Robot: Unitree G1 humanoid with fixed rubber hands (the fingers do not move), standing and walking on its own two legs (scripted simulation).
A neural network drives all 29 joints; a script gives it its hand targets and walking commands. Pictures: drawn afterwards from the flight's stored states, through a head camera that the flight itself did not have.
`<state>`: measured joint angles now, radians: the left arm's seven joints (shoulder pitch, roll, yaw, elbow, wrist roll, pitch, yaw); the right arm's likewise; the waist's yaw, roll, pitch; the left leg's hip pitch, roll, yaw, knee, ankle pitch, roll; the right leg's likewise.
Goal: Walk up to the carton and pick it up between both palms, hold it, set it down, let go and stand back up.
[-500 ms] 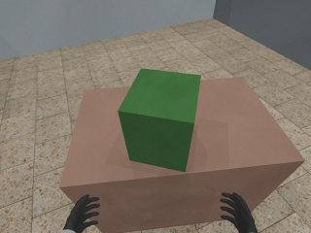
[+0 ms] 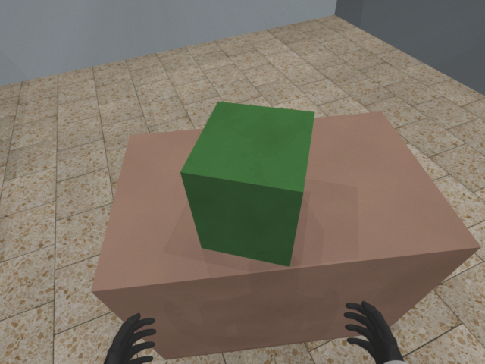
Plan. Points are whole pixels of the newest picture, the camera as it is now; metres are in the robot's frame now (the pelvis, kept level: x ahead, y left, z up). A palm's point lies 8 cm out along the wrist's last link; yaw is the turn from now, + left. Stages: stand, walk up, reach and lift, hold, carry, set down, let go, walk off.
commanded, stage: set down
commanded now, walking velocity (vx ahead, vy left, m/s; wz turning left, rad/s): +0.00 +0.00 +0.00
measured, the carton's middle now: (254, 184) +0.45 -0.02 +0.01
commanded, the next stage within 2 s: let go in 0.48 s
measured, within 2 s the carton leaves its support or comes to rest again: neither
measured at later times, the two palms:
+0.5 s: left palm out of the picture +0.15 +0.22 -0.08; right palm (389, 356) +0.14 -0.22 -0.08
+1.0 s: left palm out of the picture +0.15 +0.22 -0.08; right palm (389, 353) +0.15 -0.22 -0.08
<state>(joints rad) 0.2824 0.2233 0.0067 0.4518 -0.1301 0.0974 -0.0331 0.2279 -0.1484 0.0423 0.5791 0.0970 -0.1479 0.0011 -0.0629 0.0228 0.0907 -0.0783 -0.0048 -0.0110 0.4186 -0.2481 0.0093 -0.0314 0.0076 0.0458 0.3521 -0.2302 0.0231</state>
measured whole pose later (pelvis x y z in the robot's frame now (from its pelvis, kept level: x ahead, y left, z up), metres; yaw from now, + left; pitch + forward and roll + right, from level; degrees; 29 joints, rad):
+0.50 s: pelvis +0.00 +0.00 +0.00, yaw +0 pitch -4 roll -1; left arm 0.28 0.20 0.01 0.47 -0.11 0.10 -0.01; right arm 0.18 -0.17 0.02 0.67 0.09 -0.18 0.03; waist -0.06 0.02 0.09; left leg -0.11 0.00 -0.01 0.42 -0.24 0.01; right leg -0.06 0.01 0.05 0.35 -0.22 0.02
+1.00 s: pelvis +0.00 +0.00 +0.00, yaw +0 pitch -4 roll -1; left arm 0.27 0.20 0.01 0.48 -0.11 0.10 -0.01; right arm 0.17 -0.17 0.02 0.67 0.09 -0.19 0.03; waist -0.06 0.02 0.09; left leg -0.10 0.00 -0.01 0.42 -0.24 0.01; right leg -0.06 0.01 0.05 0.35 -0.22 0.02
